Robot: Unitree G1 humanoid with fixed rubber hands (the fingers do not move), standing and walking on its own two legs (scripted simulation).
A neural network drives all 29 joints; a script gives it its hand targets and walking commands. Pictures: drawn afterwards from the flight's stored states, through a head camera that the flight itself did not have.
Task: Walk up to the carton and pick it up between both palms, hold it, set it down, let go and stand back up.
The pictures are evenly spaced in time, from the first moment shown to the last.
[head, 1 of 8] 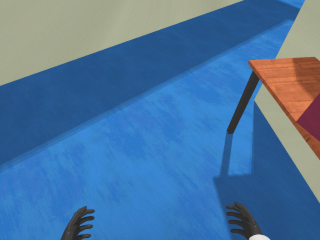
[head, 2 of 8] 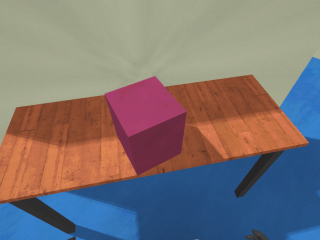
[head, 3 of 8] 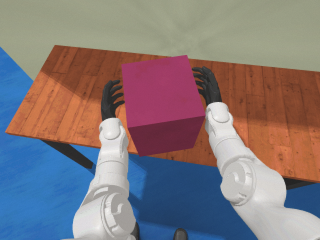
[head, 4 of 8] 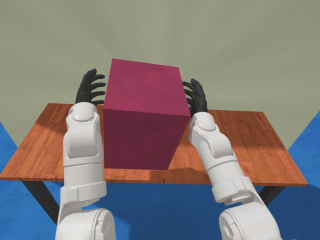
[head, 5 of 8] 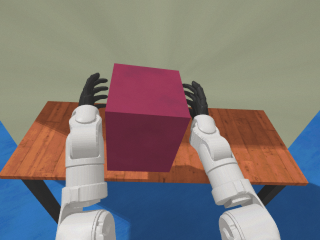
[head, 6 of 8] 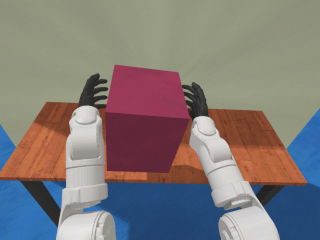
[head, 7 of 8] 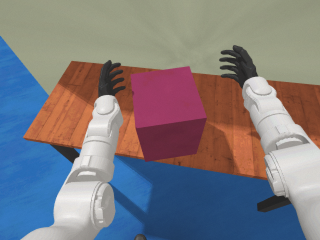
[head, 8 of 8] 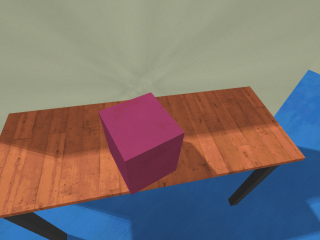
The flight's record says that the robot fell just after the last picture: no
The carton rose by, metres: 0.19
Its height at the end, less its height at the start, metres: +0.00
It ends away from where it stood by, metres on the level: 0.03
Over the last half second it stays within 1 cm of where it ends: yes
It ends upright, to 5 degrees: yes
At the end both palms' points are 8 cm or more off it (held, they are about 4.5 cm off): yes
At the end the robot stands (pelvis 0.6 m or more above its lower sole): yes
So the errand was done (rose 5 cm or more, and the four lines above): yes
